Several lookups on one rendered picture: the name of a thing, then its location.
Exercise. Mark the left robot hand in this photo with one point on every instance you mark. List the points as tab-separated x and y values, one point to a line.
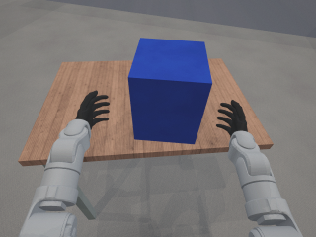
87	108

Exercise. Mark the carton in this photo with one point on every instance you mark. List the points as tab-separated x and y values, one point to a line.
169	84

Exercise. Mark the robot right forearm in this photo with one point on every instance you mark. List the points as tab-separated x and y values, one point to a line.
264	203

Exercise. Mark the robot left upper arm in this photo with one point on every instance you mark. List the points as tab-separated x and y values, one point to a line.
51	224

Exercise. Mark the robot left forearm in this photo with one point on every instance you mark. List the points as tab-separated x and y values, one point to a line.
58	187

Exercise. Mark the table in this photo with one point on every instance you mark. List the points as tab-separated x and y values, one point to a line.
113	139

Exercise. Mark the robot right upper arm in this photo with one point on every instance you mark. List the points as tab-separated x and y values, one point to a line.
273	231

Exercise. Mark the right robot hand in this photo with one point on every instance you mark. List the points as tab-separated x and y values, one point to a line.
237	120

